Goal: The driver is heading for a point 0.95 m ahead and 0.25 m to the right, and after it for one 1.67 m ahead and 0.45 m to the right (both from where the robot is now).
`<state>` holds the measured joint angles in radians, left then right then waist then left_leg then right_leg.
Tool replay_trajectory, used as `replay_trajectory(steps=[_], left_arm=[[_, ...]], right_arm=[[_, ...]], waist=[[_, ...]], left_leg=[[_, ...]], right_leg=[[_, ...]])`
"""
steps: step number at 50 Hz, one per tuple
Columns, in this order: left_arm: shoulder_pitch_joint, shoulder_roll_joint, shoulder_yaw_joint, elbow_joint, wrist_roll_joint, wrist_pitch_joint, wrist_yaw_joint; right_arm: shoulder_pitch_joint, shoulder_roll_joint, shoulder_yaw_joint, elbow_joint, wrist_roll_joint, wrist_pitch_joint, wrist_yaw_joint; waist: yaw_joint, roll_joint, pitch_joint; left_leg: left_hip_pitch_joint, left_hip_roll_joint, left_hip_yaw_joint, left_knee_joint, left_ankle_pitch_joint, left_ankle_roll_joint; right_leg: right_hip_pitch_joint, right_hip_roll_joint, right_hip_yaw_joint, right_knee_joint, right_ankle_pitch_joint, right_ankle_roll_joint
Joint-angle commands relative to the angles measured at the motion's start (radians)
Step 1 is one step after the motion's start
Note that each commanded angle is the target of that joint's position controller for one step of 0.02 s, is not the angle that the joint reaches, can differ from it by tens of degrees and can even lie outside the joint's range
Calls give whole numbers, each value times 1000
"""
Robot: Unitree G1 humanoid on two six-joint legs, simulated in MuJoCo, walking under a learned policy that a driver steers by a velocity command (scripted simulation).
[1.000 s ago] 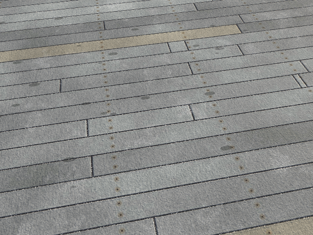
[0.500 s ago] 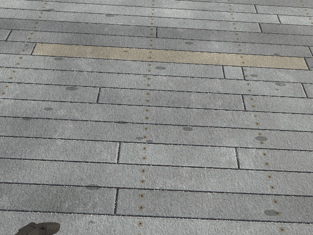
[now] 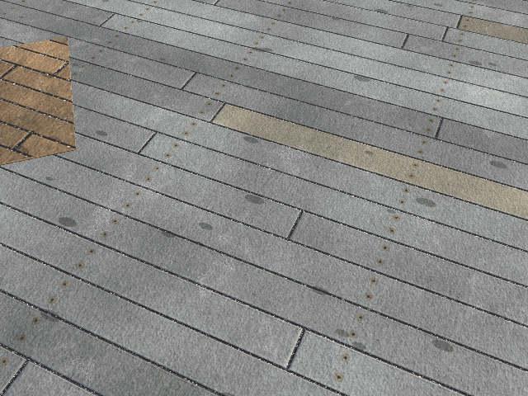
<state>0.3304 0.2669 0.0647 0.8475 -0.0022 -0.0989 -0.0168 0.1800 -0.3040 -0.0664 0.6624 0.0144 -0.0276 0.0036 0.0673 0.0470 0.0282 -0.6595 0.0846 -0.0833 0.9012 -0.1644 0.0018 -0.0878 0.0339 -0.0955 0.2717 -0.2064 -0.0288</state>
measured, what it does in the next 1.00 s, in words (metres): walks ahead, turning right: left foot, then right foot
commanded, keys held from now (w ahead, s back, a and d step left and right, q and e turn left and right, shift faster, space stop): w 0.14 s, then w+e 0.86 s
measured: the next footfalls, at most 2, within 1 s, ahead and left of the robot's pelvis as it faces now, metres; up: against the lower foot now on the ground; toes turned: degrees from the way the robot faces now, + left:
left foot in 0.20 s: +0.28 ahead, +0.15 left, +0.00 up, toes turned +3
right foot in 0.72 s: +0.55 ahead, -0.12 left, +0.00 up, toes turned -17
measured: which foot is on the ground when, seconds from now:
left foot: up 0.00-0.18, down 0.20-0.74, up 0.76-1.00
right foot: down 0.00-0.22, up 0.24-0.70, down 0.72-1.00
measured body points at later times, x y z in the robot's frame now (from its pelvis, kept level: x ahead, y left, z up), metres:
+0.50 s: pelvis +0.27 +0.06 +0.00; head +0.29 +0.06 +0.45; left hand +0.44 +0.32 -0.11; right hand +0.30 -0.23 -0.12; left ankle +0.24 +0.15 -0.75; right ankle +0.38 -0.13 -0.67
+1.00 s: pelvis +0.54 -0.05 +0.00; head +0.57 -0.07 +0.45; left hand +0.72 +0.18 -0.11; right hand +0.62 -0.37 -0.09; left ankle +0.73 +0.09 -0.68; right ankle +0.51 -0.11 -0.75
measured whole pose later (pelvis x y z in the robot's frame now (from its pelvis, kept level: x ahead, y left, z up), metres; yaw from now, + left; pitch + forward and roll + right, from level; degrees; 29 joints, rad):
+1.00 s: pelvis +0.54 -0.05 +0.00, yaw -24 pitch +2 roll +0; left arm 0.31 0.27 0.07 0.75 -0.01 -0.05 -0.01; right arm 0.08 -0.30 -0.06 0.71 -0.01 -0.09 -0.01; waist 0.05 0.02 0.05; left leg -0.65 0.10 -0.09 0.86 -0.16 -0.06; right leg -0.18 0.11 0.08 0.34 -0.18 -0.09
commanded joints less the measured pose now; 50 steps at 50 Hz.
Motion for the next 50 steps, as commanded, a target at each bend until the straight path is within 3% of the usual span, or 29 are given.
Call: replay_trajectory(steps=[1,4,6,8,9,10,11,12,13,14,15,16,17,19,21,26,31,34,35,36,37,38,39,40,41,42,44,47,50], left_arm=[[-67,167,32,-60,-14,-10,4],[7,191,34,-20,-24,5,5],[29,203,36,2,-30,19,6],[26,219,37,16,-36,31,10],[13,216,33,20,-39,37,12],[11,190,19,14,-30,35,15],[64,89,-17,-28,-4,20,8],[92,71,-27,-13,-13,4,5],[21,174,6,-24,-44,-2,2],[-42,172,8,-46,-53,-2,1],[-67,156,9,-47,-41,5,5],[-55,147,15,-37,-29,21,11],[-17,123,12,-29,-29,36,12],[-7,87,9,-25,-29,58,14],[-49,83,12,-41,-28,66,18],[-197,49,-4,-91,-16,56,-13],[-322,57,-9,-165,-16,57,-42],[-265,99,13,-183,-18,64,-50],[-164,132,33,-164,-22,66,-47],[-3,189,67,-124,-24,68,-35],[116,290,98,-100,-27,81,-11],[51,347,100,-135,-30,70,-12],[64,254,72,-150,-23,57,-20],[38,208,59,-146,-17,44,-19],[-22,183,51,-151,-19,36,-20],[-79,146,40,-163,-16,33,-15],[-118,137,35,-189,-2,32,-5],[-88,176,45,-183,-10,29,14],[-52,188,50,-172,-18,37,28]], right_arm=[[-77,-8,12,-77,-3,-28,17],[-170,-11,16,-107,5,-36,30],[-197,-29,11,-124,7,-38,36],[-148,-62,-4,-117,0,-40,36],[-29,-92,-24,-83,-5,-42,32],[130,-147,-50,-37,-10,-40,21],[277,-256,-74,-21,-38,-33,5],[292,-223,-64,-13,-24,-29,3],[240,-157,-41,-14,-20,-31,5],[178,-121,-29,-11,-15,-35,5],[115,-84,-18,-5,-15,-41,10],[66,-51,-10,-4,-18,-52,13],[40,-54,-13,2,-24,-63,14],[18,-52,-19,22,-28,-82,13],[21,-59,-24,44,-37,-90,6],[60,-105,-37,83,-29,-83,-14],[130,-141,-53,131,-2,-50,-21],[112,-180,-64,131,8,-25,-29],[99,-189,-65,127,10,-15,-32],[88,-180,-59,122,12,-11,-35],[121,-116,-34,101,-20,-22,-36],[180,-8,2,50,-28,-56,-21],[67,-106,-15,41,10,-95,-5],[-5,-121,-18,16,37,-113,2],[-11,-106,-15,21,21,-120,-6],[-9,-117,-23,31,-8,-116,-13],[21,-113,-29,36,-23,-94,-11],[-23,-72,-17,16,-31,-71,-13],[-137,-40,-2,-14,-29,-72,-7]], waist=[[-14,-101,12],[18,-106,32],[10,-122,38],[-41,-141,2],[-117,-133,-67],[-190,-116,-171],[-207,78,-353],[-195,193,-468],[-203,103,-317],[-174,85,-194],[-139,50,-113],[-104,60,-65],[-74,95,-55],[-50,59,-25],[-48,25,2],[-95,-5,40],[-132,-16,78],[-75,30,3],[-15,37,-56],[72,13,-141],[90,-156,-228],[-20,-341,-348],[57,-178,-366],[52,-138,-235],[-1,-43,-141],[-34,-46,-103],[-77,-73,-80],[-75,-70,-48],[-31,-103,-26]], left_leg=[[27,8,44,-180,147,0],[50,-11,76,-284,157,10],[57,-24,82,-332,96,34],[182,-61,107,-383,42,67],[367,-90,129,-432,76,93],[633,-56,93,-411,109,122],[1045,232,-279,-387,83,246],[1100,354,-596,-535,-28,326],[975,318,-482,-566,-93,279],[840,274,-336,-591,-85,242],[710,228,-237,-638,-55,220],[618,188,-154,-685,-23,195],[545,186,-111,-722,12,198],[489,181,-23,-767,107,205],[497,173,55,-779,180,198],[540,154,207,-798,218,167],[724,209,256,-732,312,146],[784,210,293,-543,759,113],[766,193,309,-392,876,95],[664,149,333,-169,825,58],[391,87,333,159,348,5],[-10,-144,158,490,-416,-52],[-116,-96,-21,529,-396,-20],[-161,-54,-11,485,-315,8],[-121,-8,-9,383,-240,14],[-53,22,-9,294,-198,7],[39,35,-9,219,-155,-15],[46,17,26,58,-62,-61],[96,-28,35,-187,151,-77]], right_leg=[[-14,-242,126,-135,265,-164],[45,-269,120,-122,274,-155],[110,-300,125,-90,333,-142],[133,-302,117,7,542,-120],[98,-269,86,144,670,-97],[-33,-220,59,341,613,-62],[-402,-106,21,737,200,5],[-568,-14,151,954,-376,20],[-658,-69,211,1030,-347,10],[-679,-115,182,1006,-263,4],[-651,-147,171,950,-189,10],[-600,-172,180,905,-123,13],[-536,-183,183,897,-81,25],[-525,-183,190,878,-30,43],[-579,-178,207,814,47,52],[-563,-155,140,513,282,38],[-618,-135,82,377,194,-15],[-476,-50,-4,371,40,-70],[-343,-4,-29,360,11,-97],[-98,37,-19,293,65,-137],[195,-132,262,275,106,-205],[470,-350,862,100,-126,-416],[474,-362,892,4,-180,-377],[370,-332,746,4,-128,-333],[213,-287,628,7,-13,-297],[98,-252,543,0,94,-278],[-25,-216,482,-35,219,-278],[-117,-183,393,-56,324,-271],[-164,-120,332,-44,247,-216]])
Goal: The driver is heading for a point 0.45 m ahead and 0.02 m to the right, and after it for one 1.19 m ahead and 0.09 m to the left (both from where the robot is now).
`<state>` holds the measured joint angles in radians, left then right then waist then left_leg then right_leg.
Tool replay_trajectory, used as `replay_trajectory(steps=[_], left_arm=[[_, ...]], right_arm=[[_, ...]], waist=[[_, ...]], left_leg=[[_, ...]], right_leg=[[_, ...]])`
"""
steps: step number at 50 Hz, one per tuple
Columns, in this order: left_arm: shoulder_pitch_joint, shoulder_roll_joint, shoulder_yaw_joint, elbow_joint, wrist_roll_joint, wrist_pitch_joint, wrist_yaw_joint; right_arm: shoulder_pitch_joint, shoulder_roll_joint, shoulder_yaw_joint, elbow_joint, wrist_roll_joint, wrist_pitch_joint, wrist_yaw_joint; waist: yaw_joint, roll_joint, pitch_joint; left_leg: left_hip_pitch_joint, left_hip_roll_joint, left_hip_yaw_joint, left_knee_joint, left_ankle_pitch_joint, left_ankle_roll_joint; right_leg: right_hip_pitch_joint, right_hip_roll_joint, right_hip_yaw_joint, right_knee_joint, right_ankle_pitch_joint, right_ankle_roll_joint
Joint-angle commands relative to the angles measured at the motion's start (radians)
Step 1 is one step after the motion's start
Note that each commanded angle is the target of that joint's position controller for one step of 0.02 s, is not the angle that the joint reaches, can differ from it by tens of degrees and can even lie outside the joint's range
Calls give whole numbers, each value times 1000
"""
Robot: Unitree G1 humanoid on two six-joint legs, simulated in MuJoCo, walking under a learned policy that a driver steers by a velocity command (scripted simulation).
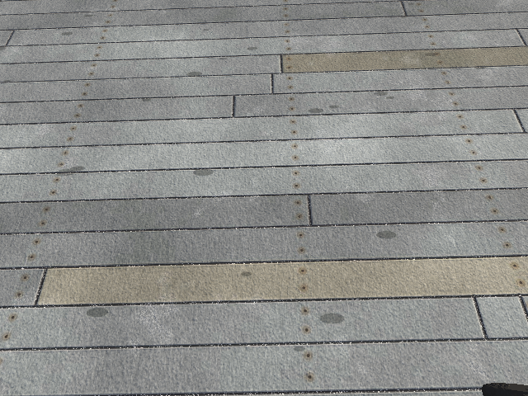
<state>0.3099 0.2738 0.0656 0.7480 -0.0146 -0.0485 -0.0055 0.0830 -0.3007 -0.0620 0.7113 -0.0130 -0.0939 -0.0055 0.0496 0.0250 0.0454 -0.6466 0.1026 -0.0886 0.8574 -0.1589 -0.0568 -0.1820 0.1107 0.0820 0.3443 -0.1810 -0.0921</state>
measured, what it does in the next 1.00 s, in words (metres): walks ahead: left foot, then right foot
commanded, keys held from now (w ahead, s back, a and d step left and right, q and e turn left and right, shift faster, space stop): w+e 0.46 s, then w+q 0.54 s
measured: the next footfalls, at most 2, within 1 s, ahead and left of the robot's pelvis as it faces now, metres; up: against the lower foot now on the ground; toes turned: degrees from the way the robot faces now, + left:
left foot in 0.20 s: +0.31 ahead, +0.15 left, +0.00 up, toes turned -11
right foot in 0.70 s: +0.50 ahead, -0.19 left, +0.00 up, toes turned -18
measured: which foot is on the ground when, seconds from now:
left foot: up 0.00-0.18, down 0.20-0.72, up 0.74-1.00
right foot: down 0.00-0.22, up 0.24-0.68, down 0.70-1.00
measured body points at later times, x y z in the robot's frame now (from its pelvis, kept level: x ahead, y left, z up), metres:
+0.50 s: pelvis +0.28 +0.04 +0.00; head +0.30 +0.04 +0.45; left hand +0.52 +0.25 -0.09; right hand +0.24 -0.24 -0.12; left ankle +0.27 +0.15 -0.75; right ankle +0.32 -0.14 -0.67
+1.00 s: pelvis +0.52 -0.09 +0.00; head +0.53 -0.09 +0.45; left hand +0.62 +0.19 -0.12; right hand +0.61 -0.38 -0.11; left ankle +0.65 +0.06 -0.67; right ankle +0.46 -0.18 -0.75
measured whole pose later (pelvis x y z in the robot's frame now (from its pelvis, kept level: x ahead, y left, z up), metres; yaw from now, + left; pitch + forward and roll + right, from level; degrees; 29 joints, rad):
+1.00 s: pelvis +0.52 -0.09 +0.00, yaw -8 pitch +1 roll -2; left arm 0.32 0.27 0.08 0.80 0.02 -0.09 0.00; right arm 0.18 -0.32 -0.07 0.80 0.03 -0.03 0.01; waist 0.04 0.05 0.02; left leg -0.67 0.11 -0.06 0.98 -0.13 -0.02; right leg -0.07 0.02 -0.17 0.27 -0.20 -0.03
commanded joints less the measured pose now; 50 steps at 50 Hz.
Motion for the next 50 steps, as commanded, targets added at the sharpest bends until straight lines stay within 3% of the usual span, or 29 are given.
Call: replay_trajectory(steps=[1,6,8,9,10,11,12,13,14,15,16,18,22,25,28,31,33,34,35,36,37,38,39,40,41,42,44,46,50], left_arm=[[-18,181,49,-69,-7,-9,19],[46,172,50,-46,-14,6,25],[32,173,53,-50,-9,11,28],[16,158,48,-57,-7,13,27],[13,114,32,-67,-1,11,23],[45,53,9,-86,21,10,22],[168,37,1,-120,-25,0,22],[147,150,20,-84,-34,1,25],[38,188,32,-97,-24,6,23],[-7,171,32,-105,-14,11,23],[-39,160,36,-117,-2,12,21],[-24,122,33,-121,-15,21,9],[-85,79,20,-160,-9,32,5],[-143,47,5,-170,-3,20,-5],[-253,28,-10,-195,3,-2,-23],[-326,50,-7,-221,-4,-17,-37],[-288,88,8,-215,-4,-25,-39],[-199,116,25,-190,0,-27,-35],[-53,166,51,-144,8,-26,-24],[130,247,75,-114,25,-19,-6],[133,299,75,-115,37,-14,-3],[121,203,53,-119,32,-15,-5],[68,162,37,-108,19,-19,-5],[10,130,27,-102,15,-25,-8],[-43,100,21,-97,17,-31,-12],[-78,81,17,-92,24,-41,-13],[-110,73,22,-73,25,-60,-11],[-111,91,30,-51,29,-69,-3],[-89,126,42,-17,30,-65,12]], right_arm=[[-74,-39,-3,-70,3,-9,7],[-138,-86,-15,-96,22,-28,28],[-88,-109,-26,-87,24,-38,30],[-12,-122,-37,-66,22,-43,27],[98,-155,-51,-47,7,-49,20],[248,-212,-63,-34,-1,-45,11],[295,-267,-76,5,-4,-32,21],[238,-156,-52,-25,15,-29,24],[200,-104,-37,-33,15,-21,18],[158,-92,-29,-34,5,-16,17],[133,-71,-23,-23,2,-14,15],[124,-61,-20,-9,1,-19,11],[145,-107,-36,25,8,-26,8],[172,-118,-36,53,12,-19,12],[215,-143,-35,87,36,-4,17],[270,-176,-40,119,48,14,19],[270,-196,-44,133,52,25,14],[253,-199,-43,137,56,29,11],[255,-174,-32,138,52,28,9],[250,-102,-3,108,20,22,9],[370,7,29,91,25,7,13],[311,-110,-2,108,53,0,16],[240,-138,-14,79,67,-1,18],[206,-125,-14,76,58,3,13],[196,-116,-18,77,45,11,10],[225,-100,-20,86,45,26,10],[238,-57,-15,90,49,52,8],[199,-44,-14,69,43,66,6],[103,-27,-6,36,36,62,26]], waist=[[2,-92,-42],[19,-119,-41],[-15,-150,-48],[-59,-154,-73],[-113,-126,-163],[-152,24,-315],[-79,389,-377],[-104,209,-269],[-126,113,-162],[-108,40,-101],[-94,39,-59],[-70,86,-44],[-73,49,-22],[-92,23,-20],[-117,19,18],[-126,37,36],[-81,66,6],[-18,70,-49],[54,61,-149],[122,-47,-314],[44,-297,-454],[85,-192,-405],[68,-183,-246],[36,-137,-173],[3,-138,-118],[-31,-151,-97],[-61,-124,-64],[-68,-98,-28],[-44,-78,6]], left_leg=[[113,-64,45,-211,201,-19],[168,-96,5,-361,202,8],[226,-97,5,-378,114,39],[328,-102,24,-415,111,63],[521,-42,-15,-412,97,106],[785,140,-211,-401,28,160],[999,331,-715,-532,-271,321],[920,309,-705,-580,-452,293],[811,264,-516,-577,-388,247],[694,220,-386,-591,-236,228],[622,184,-296,-609,-128,223],[549,145,-167,-653,-23,218],[556,167,-38,-705,123,255],[562,137,53,-713,203,250],[561,119,85,-715,218,249],[631,157,46,-677,274,242],[667,171,30,-604,387,220],[647,148,57,-502,517,196],[567,97,92,-329,549,164],[345,36,130,-14,235,116],[27,-115,78,295,-424,66],[-60,-77,-32,411,-430,68],[-127,-37,-12,426,-348,75],[-105,0,4,394,-263,73],[-69,24,3,352,-200,69],[-6,43,-8,334,-153,64],[31,49,-7,308,-116,50],[-9,52,-17,252,-55,39],[-24,38,8,25,144,41]], right_leg=[[-79,-188,153,-111,184,-139],[16,-237,278,-14,72,-109],[47,-254,329,49,97,-91],[37,-229,325,109,134,-72],[-12,-174,279,271,147,-39],[-151,-90,173,565,-98,4],[-508,-7,87,858,-430,50],[-600,-88,121,964,-369,66],[-612,-121,89,979,-277,71],[-575,-154,67,953,-211,79],[-557,-182,68,899,-167,80],[-494,-214,45,846,-130,83],[-557,-234,26,720,-46,106],[-514,-218,9,537,87,100],[-450,-196,-68,350,161,88],[-419,-170,-82,242,116,75],[-324,-143,-86,181,64,52],[-172,-117,-107,131,88,30],[66,-113,-109,130,125,3],[386,-320,97,185,179,-61],[605,-547,531,72,-11,-196],[532,-525,557,6,-118,-182],[419,-491,399,-17,-97,-147],[298,-448,295,-48,-41,-126],[195,-414,213,-89,5,-114],[120,-393,148,-129,45,-105],[47,-390,60,-186,122,-111],[32,-392,-14,-215,178,-110],[65,-365,-158,-231,216,-86]])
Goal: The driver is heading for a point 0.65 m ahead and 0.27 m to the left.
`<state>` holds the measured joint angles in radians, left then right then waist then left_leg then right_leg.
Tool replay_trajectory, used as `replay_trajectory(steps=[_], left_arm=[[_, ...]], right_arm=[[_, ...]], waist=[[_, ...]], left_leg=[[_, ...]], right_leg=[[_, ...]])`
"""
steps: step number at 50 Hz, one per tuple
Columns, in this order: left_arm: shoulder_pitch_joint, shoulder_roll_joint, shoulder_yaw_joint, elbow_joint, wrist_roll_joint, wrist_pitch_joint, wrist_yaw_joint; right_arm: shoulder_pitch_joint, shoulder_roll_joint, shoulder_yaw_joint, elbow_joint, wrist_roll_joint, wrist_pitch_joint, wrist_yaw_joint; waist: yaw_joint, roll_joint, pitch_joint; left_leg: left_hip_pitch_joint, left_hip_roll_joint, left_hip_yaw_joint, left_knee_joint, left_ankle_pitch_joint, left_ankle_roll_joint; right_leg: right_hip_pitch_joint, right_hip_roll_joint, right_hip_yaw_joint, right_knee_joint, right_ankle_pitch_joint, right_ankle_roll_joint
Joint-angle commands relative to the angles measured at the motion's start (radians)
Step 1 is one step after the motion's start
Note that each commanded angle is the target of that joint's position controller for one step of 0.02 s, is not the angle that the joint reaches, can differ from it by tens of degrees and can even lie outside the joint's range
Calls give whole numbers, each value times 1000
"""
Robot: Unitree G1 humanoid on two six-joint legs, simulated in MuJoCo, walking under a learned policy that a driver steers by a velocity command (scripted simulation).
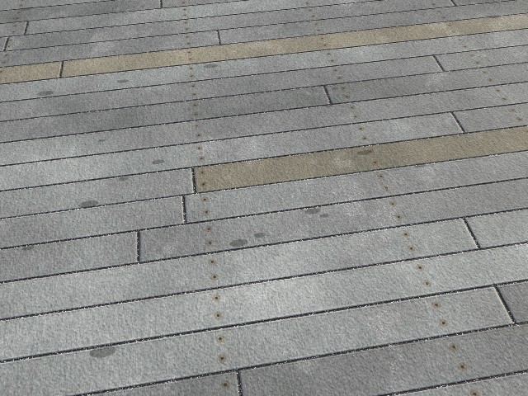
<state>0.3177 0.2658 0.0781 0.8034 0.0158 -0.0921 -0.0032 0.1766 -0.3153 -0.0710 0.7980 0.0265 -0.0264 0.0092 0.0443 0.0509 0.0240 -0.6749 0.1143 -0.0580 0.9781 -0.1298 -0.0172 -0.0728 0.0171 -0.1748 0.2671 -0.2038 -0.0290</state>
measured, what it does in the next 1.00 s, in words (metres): walks ahead, turning left: left foot, then right foot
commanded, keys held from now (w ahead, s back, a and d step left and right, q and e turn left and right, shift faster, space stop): w+q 0.30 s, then q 0.70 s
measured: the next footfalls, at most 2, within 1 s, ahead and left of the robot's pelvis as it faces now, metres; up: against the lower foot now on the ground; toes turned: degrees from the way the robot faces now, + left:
left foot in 0.24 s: +0.28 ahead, +0.15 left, +0.00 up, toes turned +12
right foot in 0.68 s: +0.54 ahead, +0.05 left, +0.00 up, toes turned +30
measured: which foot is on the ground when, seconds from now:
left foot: up 0.00-0.22, down 0.24-0.68, up 0.70-1.00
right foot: down 0.00-0.22, up 0.24-0.66, down 0.68-1.00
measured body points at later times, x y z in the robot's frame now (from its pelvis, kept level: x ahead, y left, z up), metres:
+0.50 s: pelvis +0.26 +0.08 +0.00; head +0.30 +0.11 +0.45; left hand +0.37 +0.39 -0.10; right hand +0.42 -0.17 -0.11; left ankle +0.25 +0.15 -0.75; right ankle +0.42 -0.07 -0.68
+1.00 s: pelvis +0.38 +0.09 -0.01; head +0.42 +0.12 +0.44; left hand +0.35 +0.40 -0.11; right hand +0.67 -0.06 -0.11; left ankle +0.31 +0.21 -0.70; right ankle +0.51 +0.03 -0.75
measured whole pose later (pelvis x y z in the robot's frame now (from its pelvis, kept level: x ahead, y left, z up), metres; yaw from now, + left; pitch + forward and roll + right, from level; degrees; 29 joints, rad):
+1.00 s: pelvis +0.38 +0.09 -0.01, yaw +37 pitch +1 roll -1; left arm 0.10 0.27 0.06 0.73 0.02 0.01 0.03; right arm 0.18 -0.32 -0.08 0.65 0.02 0.07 -0.02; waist 0.01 0.02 0.08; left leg -0.47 0.05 -0.02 0.90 -0.40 -0.07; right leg -0.32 -0.03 -0.11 0.42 -0.12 -0.02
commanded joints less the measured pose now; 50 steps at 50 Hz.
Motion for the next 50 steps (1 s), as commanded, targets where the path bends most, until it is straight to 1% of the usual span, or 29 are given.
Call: replay_trajectory(steps=[1,4,7,9,10,11,12,13,14,15,16,17,18,19,22,25,29,31,33,34,35,36,37,38,39,41,43,47,50], left_arm=[[-88,146,33,-66,-3,-18,13],[-42,172,43,-38,-16,-5,19],[-19,195,53,-16,-34,16,19],[-33,225,61,-15,-43,31,22],[-46,236,63,-18,-48,41,24],[-59,227,56,-23,-53,47,25],[-36,182,38,-39,-26,41,29],[53,34,-9,-95,7,12,17],[-67,122,1,-104,-34,-25,6],[-152,163,12,-130,-68,-44,0],[-161,151,8,-127,-52,-53,9],[-153,159,15,-111,-20,-51,19],[-129,170,23,-106,-8,-39,20],[-115,165,25,-106,-2,-24,21],[-129,111,10,-117,4,9,26],[-209,83,-5,-136,0,17,21],[-302,104,-4,-160,-12,19,2],[-292,134,8,-161,-9,14,-3],[-232,147,17,-148,-3,-1,-2],[-190,179,24,-147,12,-8,5],[-164,230,28,-158,32,-2,18],[-119,224,32,-134,31,21,17],[-162,160,17,-159,2,31,16],[-188,117,5,-171,1,42,19],[-222,108,-2,-175,2,54,21],[-262,131,2,-170,8,69,28],[-255,135,7,-161,13,76,35],[-253,165,20,-150,4,84,40],[-257,188,29,-140,-5,94,33]], right_arm=[[-27,-7,7,-62,-5,-7,19],[-125,-5,14,-103,-7,-7,36],[-172,-23,9,-140,-7,-5,50],[-130,-53,-8,-149,-7,0,53],[-40,-81,-26,-133,-4,3,51],[116,-131,-57,-92,0,5,42],[267,-228,-95,-56,4,17,20],[214,-328,-103,-72,7,6,17],[233,-236,-76,-105,-1,-12,26],[201,-180,-60,-97,-9,-28,29],[133,-154,-51,-108,-7,-36,27],[58,-119,-41,-124,-11,-35,23],[23,-104,-34,-144,-27,-35,16],[11,-104,-35,-152,-30,-33,10],[28,-147,-49,-144,-23,-27,-11],[47,-149,-52,-135,-5,2,-33],[82,-143,-51,-128,-6,33,-47],[71,-132,-49,-136,-9,39,-50],[23,-117,-43,-158,-7,39,-52],[23,-81,-31,-176,-15,35,-50],[99,-27,-14,-189,-35,30,-48],[227,-63,-16,-187,-14,34,-43],[241,-159,-42,-148,-9,45,-42],[156,-188,-55,-149,-4,62,-44],[124,-174,-56,-150,-2,80,-49],[97,-130,-48,-170,-3,98,-50],[92,-85,-36,-184,-1,95,-48],[36,-70,-23,-216,-12,86,-37],[33,-84,-25,-223,-11,87,-21]], waist=[[-26,-98,38],[11,-83,70],[13,-92,78],[-28,-122,24],[-83,-130,-32],[-170,-110,-113],[-220,7,-199],[-80,248,-286],[-163,98,-364],[-168,51,-223],[-121,-17,-141],[-77,-34,-87],[-42,-13,-84],[-25,-18,-86],[-14,-23,-86],[-45,26,-111],[-84,54,-118],[-72,66,-112],[-25,80,-111],[-12,33,-165],[-51,-169,-252],[-94,-372,-342],[-82,-237,-289],[-57,-166,-212],[-61,-130,-163],[-70,-164,-89],[-61,-199,-95],[-35,-196,-149],[-33,-212,-146]], left_leg=[[14,20,-1,-150,149,6],[6,9,45,-262,157,30],[0,-13,85,-321,63,70],[106,-76,146,-326,-40,109],[226,-122,177,-335,-74,135],[452,-175,188,-395,-27,171],[748,-73,-17,-426,-9,229],[1030,165,-609,-557,-217,425],[1058,213,-770,-701,-331,429],[968,193,-633,-716,-260,379],[822,155,-511,-698,-77,345],[681,115,-391,-685,150,319],[589,96,-322,-682,342,312],[538,79,-280,-682,468,311],[445,28,-173,-672,660,296],[419,-36,-125,-633,588,233],[465,-24,-221,-575,400,194],[512,-10,-304,-517,340,185],[520,-39,-344,-427,272,154],[473,-96,-312,-307,178,115],[304,-209,-198,-78,-286,57],[126,-254,-124,131,-628,9],[86,-183,-135,249,-564,-27],[61,-156,-102,301,-485,-50],[63,-136,-81,302,-432,-64],[114,-109,-33,246,-344,-72],[144,-107,10,154,-316,-75],[211,-59,31,-29,-267,-61],[286,-61,68,-147,-239,-37]], right_leg=[[-39,-271,71,-157,241,-144],[31,-295,23,-147,246,-131],[134,-321,-8,-80,349,-109],[171,-319,-37,52,674,-86],[163,-305,-54,192,819,-70],[85,-264,-83,405,829,-37],[-162,-216,-87,721,502,19],[-596,0,48,1051,-383,82],[-700,-3,259,1131,-396,60],[-775,-46,257,1105,-297,32],[-732,-87,257,1026,-217,22],[-654,-114,255,946,-176,32],[-569,-130,261,918,-158,42],[-524,-127,255,887,-156,56],[-486,-81,215,726,-67,97],[-423,-25,207,504,125,111],[-382,18,237,325,201,108],[-374,20,266,264,148,90],[-288,6,260,150,211,52],[-138,-87,314,120,397,6],[100,-299,509,172,815,-96],[225,-496,807,142,763,-283],[156,-462,781,121,564,-279],[87,-386,629,122,441,-227],[4,-330,536,96,335,-196],[-141,-262,409,35,217,-179],[-141,-243,333,13,232,-191],[-91,-298,277,14,280,-218],[-100,-314,236,15,236,-208]])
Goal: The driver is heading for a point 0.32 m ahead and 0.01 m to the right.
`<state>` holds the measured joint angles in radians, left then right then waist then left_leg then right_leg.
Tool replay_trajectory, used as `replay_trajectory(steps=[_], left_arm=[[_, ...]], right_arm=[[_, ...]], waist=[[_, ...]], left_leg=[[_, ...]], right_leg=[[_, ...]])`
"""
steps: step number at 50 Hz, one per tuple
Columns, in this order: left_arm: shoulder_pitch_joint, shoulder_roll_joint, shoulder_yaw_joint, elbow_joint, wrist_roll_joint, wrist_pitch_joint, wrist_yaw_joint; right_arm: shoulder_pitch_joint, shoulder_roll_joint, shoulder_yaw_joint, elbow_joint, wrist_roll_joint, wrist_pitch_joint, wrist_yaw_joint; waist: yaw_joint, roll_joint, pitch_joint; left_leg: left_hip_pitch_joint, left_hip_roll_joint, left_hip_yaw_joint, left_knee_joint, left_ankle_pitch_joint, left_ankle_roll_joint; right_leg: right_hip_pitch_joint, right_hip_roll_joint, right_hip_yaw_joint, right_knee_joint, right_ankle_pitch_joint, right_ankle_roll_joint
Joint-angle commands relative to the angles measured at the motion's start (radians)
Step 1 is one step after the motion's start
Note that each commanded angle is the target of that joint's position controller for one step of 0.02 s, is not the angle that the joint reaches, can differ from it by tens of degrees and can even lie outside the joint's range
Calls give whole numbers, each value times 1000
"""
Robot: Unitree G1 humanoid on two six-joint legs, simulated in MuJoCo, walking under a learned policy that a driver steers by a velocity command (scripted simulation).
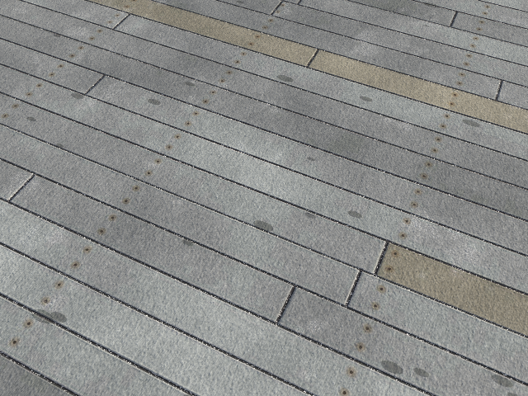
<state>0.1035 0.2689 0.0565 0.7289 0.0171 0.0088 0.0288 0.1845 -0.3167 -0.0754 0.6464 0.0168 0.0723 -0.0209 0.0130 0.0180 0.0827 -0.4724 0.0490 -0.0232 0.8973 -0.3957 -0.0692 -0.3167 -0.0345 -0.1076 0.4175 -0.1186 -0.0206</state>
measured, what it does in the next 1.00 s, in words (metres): steps on the spot: left foot, then right foot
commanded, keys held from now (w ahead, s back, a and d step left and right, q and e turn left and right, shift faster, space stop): q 0.28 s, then e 0.40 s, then w+e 0.30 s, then no key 0.02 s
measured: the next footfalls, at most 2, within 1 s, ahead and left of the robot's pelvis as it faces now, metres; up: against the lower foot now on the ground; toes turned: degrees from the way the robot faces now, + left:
left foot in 0.10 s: +0.05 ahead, +0.14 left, +0.00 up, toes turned +6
right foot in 0.50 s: +0.09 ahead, -0.10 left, +0.00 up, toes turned +10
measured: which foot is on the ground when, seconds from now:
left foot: up 0.00-0.08, down 0.10-1.00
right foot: down 0.00-0.10, up 0.12-0.48, down 0.50-0.72, up 0.74-1.00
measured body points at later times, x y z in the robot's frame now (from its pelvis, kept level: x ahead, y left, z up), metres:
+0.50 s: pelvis +0.02 +0.04 +0.00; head +0.03 +0.05 +0.45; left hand +0.10 +0.33 -0.12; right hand +0.24 -0.18 -0.09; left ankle +0.01 +0.13 -0.74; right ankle +0.05 -0.11 -0.73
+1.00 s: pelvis +0.08 -0.01 +0.00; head +0.10 -0.02 +0.45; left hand +0.29 +0.23 -0.08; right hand +0.10 -0.31 -0.11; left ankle +0.00 +0.13 -0.74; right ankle +0.13 -0.15 -0.71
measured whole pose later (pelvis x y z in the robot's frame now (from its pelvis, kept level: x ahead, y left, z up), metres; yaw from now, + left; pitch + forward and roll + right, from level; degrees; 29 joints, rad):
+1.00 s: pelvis +0.08 -0.01 +0.00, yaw -5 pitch +2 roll +2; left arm 0.12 0.29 0.06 0.68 -0.03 0.01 -0.04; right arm 0.34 -0.30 -0.09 0.74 0.01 -0.05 -0.02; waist -0.08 -0.01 0.01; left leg -0.08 0.06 0.18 0.35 -0.30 -0.03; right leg -0.53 -0.09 -0.01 0.80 -0.30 0.02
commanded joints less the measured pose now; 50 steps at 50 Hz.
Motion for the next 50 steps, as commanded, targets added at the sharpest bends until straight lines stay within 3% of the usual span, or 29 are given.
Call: replay_trajectory(steps=[1,4,5,6,7,8,9,10,11,14,17,21,24,25,26,27,28,31,33,35,36,37,38,39,40,41,45,47,50], left_arm=[[-40,191,52,-60,-11,-5,-2],[-45,190,54,-40,-36,3,-4],[0,160,49,-16,-39,6,-7],[24,95,33,-23,-8,8,-14],[-54,109,35,-84,8,1,-5],[-108,145,47,-88,-3,-3,1],[-90,156,55,-78,-17,-1,4],[-57,152,60,-50,-12,2,12],[-43,157,62,-40,-5,4,16],[-27,133,57,-41,-15,-3,6],[-25,104,38,-26,-21,0,-5],[-20,85,19,-14,-24,2,-27],[12,100,16,-4,-23,-3,-34],[9,130,19,-9,-12,-6,-33],[7,194,29,-24,-6,-9,-27],[-5,245,44,-17,-22,-8,-26],[-6,225,47,-20,-33,-8,-29],[-6,187,39,-27,-29,-13,-23],[6,185,40,-35,-31,-11,-17],[7,165,38,-47,-37,-3,-11],[-4,136,31,-57,-42,0,-11],[-17,112,24,-75,-46,1,-13],[-67,130,27,-109,-41,-3,-17],[-75,158,41,-116,-45,-5,-21],[-42,152,44,-105,-49,-5,-25],[-27,139,42,-98,-49,-6,-30],[-60,88,20,-114,-43,-16,-59],[-81,65,8,-132,-42,-19,-72],[-82,86,10,-147,-42,-17,-78]], right_arm=[[27,-88,-23,-73,-1,-10,14],[95,-92,-35,-48,-5,-9,26],[127,-118,-47,-37,-10,-10,21],[144,-220,-72,-50,-12,-12,3],[101,-288,-78,-89,-38,-27,3],[94,-239,-68,-87,-55,-48,8],[54,-209,-57,-81,-47,-64,8],[7,-179,-51,-86,-26,-67,3],[-17,-155,-41,-90,-11,-65,-3],[-2,-137,-31,-95,-16,-58,-15],[-3,-103,-16,-87,-22,-58,-19],[-8,-59,9,-50,-46,-59,-3],[-31,-69,14,-15,-36,-65,11],[-6,-79,10,-2,-34,-71,10],[21,-89,6,-2,-47,-78,6],[50,-93,0,-5,-54,-84,2],[6,-97,-2,-7,-54,-83,-8],[-35,-66,-11,-24,-38,-61,-26],[-25,-51,-18,-30,-35,-54,-23],[15,-50,-28,-27,-37,-58,-15],[47,-65,-36,-22,-36,-60,-12],[91,-106,-46,-13,-30,-66,-9],[117,-134,-50,-8,-34,-83,-8],[116,-116,-42,-8,-40,-104,-13],[77,-104,-37,-11,-27,-118,-18],[51,-99,-36,-14,-17,-127,-22],[68,-118,-44,1,-22,-138,-16],[83,-145,-54,11,-14,-141,-7],[113,-175,-65,33,3,-135,11]], waist=[[-3,-180,-200],[-49,-159,-193],[-52,-96,-173],[-24,182,-144],[-41,294,-123],[-74,195,-149],[-41,160,-132],[-17,114,-139],[-10,123,-141],[-3,113,-184],[-19,119,-200],[-41,139,-176],[-5,105,-117],[-11,77,-109],[-44,-2,-119],[-83,-116,-127],[-50,-156,-119],[-36,-201,-117],[-32,-184,-134],[-44,-107,-164],[-58,-4,-153],[-76,143,-126],[-97,189,-80],[-83,96,-52],[-49,57,-31],[-40,62,-29],[-69,69,-49],[-80,75,-54],[-81,89,-41]], left_leg=[[102,1,44,-108,33,26],[246,-37,87,-348,163,90],[330,-32,32,-446,238,130],[434,188,-295,-557,466,224],[381,346,-521,-582,575,412],[351,309,-477,-601,500,420],[338,248,-391,-590,458,356],[345,199,-337,-572,422,301],[338,181,-311,-561,475,284],[352,145,-283,-538,584,289],[401,141,-243,-523,569,279],[296,141,-220,-533,472,287],[239,120,-210,-515,367,249],[241,93,-201,-499,316,211],[236,38,-163,-438,240,165],[231,-37,-81,-411,202,124],[263,-69,-22,-366,190,91],[260,-76,7,-305,173,86],[270,-70,5,-314,166,103],[329,-28,-18,-382,84,131],[382,42,-100,-470,-60,175],[429,201,-310,-612,-219,264],[425,365,-497,-706,-258,349],[408,391,-527,-714,-240,371],[417,359,-453,-715,-218,342],[433,326,-372,-723,-171,308],[389,221,-64,-742,81,240],[359,210,23,-733,120,231],[345,234,58,-686,119,228]], right_leg=[[147,-269,162,-127,136,-209],[106,-254,104,-32,55,-132],[27,-214,53,65,-48,-59],[-193,-90,-63,350,-308,51],[-380,38,36,567,-540,94],[-381,22,138,686,-509,82],[-378,7,164,709,-414,68],[-374,-3,172,700,-343,69],[-360,1,170,705,-300,80],[-301,30,164,693,-231,101],[-246,7,153,516,-199,110],[-26,-19,125,301,-217,101],[97,1,99,39,-56,69],[122,-11,130,-4,56,52],[137,-78,211,29,282,25],[110,-99,252,58,291,-32],[43,-109,306,19,193,-72],[4,-131,401,-8,123,-100],[-11,-119,417,13,94,-99],[-73,-62,366,81,-67,-66],[-181,6,278,182,-269,-29],[-314,76,160,352,-393,0],[-436,15,155,573,-447,9],[-490,-23,207,698,-428,5],[-518,-46,229,730,-369,8],[-532,-64,230,719,-316,16],[-375,-73,130,538,-161,52],[-276,-61,91,413,-160,49],[-174,-28,42,290,-189,22]])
